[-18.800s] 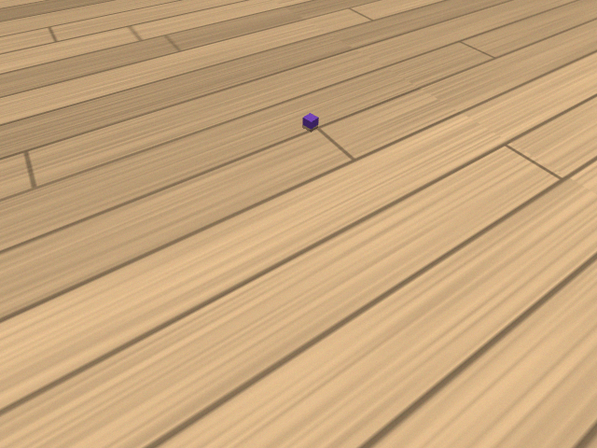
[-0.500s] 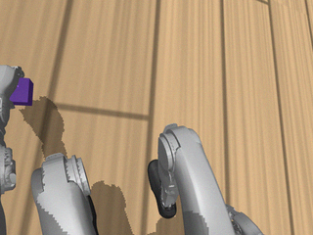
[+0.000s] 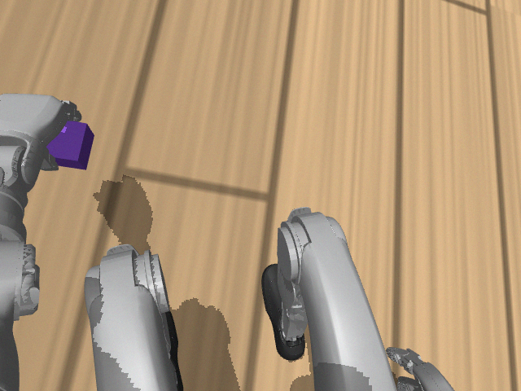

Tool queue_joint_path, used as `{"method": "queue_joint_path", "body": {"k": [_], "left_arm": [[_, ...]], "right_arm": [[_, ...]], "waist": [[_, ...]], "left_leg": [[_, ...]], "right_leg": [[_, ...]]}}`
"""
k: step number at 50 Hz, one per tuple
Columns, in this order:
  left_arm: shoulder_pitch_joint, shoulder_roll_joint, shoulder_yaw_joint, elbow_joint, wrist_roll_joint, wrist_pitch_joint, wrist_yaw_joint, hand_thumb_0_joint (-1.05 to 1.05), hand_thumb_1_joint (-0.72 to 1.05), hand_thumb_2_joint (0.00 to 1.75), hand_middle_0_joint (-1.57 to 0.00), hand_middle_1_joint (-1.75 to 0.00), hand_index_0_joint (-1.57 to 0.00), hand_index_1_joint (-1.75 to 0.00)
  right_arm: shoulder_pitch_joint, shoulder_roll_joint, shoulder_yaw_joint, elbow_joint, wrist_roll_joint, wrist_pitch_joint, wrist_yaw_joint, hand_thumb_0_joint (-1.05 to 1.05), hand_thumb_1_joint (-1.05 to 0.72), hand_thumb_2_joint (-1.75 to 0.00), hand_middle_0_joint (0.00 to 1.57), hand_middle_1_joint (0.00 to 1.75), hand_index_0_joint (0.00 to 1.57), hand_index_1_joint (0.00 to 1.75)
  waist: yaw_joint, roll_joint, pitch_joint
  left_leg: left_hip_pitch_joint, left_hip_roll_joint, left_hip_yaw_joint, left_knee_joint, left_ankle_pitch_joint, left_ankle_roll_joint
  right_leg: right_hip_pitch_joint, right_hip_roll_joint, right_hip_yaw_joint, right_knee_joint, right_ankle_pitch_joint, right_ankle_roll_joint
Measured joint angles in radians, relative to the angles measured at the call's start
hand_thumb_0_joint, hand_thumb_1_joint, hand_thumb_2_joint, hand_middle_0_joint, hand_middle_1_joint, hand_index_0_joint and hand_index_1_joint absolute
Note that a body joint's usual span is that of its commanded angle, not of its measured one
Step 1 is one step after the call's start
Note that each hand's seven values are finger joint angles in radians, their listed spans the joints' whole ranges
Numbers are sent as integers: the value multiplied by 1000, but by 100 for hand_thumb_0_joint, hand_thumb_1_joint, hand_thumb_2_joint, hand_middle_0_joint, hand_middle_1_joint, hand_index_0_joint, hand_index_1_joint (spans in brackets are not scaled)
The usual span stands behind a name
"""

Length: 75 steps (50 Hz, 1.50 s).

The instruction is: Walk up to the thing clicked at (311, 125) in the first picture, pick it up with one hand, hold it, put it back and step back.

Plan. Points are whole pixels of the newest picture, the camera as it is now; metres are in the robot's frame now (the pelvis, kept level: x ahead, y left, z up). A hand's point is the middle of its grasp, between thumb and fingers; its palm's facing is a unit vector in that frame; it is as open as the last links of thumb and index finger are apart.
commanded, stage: lift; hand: left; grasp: from above
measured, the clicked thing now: (64, 143) +0.51 +0.25 -0.18
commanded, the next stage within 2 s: hold in 1.64 s
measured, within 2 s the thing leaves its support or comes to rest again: neither
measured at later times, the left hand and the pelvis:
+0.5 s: hand out of the picture +0.44 +0.29 -0.03, palm faces -0.47 -0.03 -0.88, open 9.0 cm; pelvis +0.00 +0.01 +0.08, yaw +3 degrees
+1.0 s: hand out of the picture +0.36 +0.27 +0.19, palm faces -0.44 -0.07 -0.90, open 9.0 cm; pelvis +0.01 +0.00 +0.25, yaw +5 degrees
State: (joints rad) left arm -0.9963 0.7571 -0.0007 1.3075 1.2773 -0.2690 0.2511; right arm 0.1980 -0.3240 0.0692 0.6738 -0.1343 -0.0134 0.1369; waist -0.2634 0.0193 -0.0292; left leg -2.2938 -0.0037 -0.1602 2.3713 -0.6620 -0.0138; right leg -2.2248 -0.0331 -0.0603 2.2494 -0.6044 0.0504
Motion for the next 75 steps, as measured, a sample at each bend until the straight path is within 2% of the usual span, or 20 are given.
{"method": "queue_joint_path", "body": {"k": [4,10,17,25,36,46,57,68,75], "left_arm": [[10,-20,-4,-12,-28,26,-16,7,29,20,-121,-13,-81,-11],[67,-58,-10,-80,-70,60,-75,7,30,20,-119,-16,-80,-12],[153,-87,-22,-213,-128,62,-149,6,29,20,-118,-19,-80,-14],[254,-109,-38,-354,-171,55,-204,5,28,22,-118,-24,-79,-19],[433,-159,-70,-544,-230,93,-234,4,27,22,-118,-25,-79,-21],[562,-203,-89,-642,-273,119,-247,4,26,23,-119,-23,-80,-21],[656,-250,-132,-612,-280,125,-231,4,26,23,-119,-23,-80,-22],[659,-296,-159,-533,-228,129,-160,4,27,23,-119,-23,-80,-21],[657,-305,-168,-523,-247,158,-170,4,27,22,-118,-24,-79,-21]], "right_arm": [[14,10,-12,3,14,8,-6,1,-91,-90,20,30,20,29],[25,30,-30,4,42,30,-14,1,-91,-90,20,30,20,30],[21,40,-51,-13,70,55,-28,1,-91,-90,20,30,20,30],[-2,41,-73,-43,97,74,-54,1,-91,-90,20,30,20,30],[-35,58,-92,-48,131,85,-106,1,-91,-90,20,30,20,30],[-39,75,-94,-28,151,78,-156,1,-91,-90,20,30,20,30],[5,86,-93,9,164,41,-197,1,-91,-90,20,30,20,30],[34,80,-106,42,167,23,-198,1,-91,-90,20,30,20,30],[44,83,-112,42,171,25,-194,1,-91,-90,20,30,20,30]], "waist": [[7,9,-23],[27,28,-60],[68,38,-93],[108,38,-129],[152,31,-155],[175,32,-148],[191,27,-134],[202,15,-104],[209,11,-80]], "left_leg": [[7,1,11,-21,3,6],[41,4,34,-73,3,16],[112,8,56,-145,2,26],[224,13,67,-247,7,28],[477,25,86,-457,22,20],[774,39,108,-701,64,14],[1104,53,131,-988,129,8],[1349,55,150,-1208,184,9],[1483,54,167,-1335,221,11]], "right_leg": [[7,-2,7,-18,0,1],[38,-7,22,-61,-4,2],[102,-10,35,-126,-6,12],[210,-13,35,-225,-1,8],[445,-12,36,-419,16,3],[727,-5,39,-650,59,-6],[1046,5,43,-930,126,-14],[1287,8,49,-1148,184,-13],[1415,8,60,-1272,221,-10]]}}
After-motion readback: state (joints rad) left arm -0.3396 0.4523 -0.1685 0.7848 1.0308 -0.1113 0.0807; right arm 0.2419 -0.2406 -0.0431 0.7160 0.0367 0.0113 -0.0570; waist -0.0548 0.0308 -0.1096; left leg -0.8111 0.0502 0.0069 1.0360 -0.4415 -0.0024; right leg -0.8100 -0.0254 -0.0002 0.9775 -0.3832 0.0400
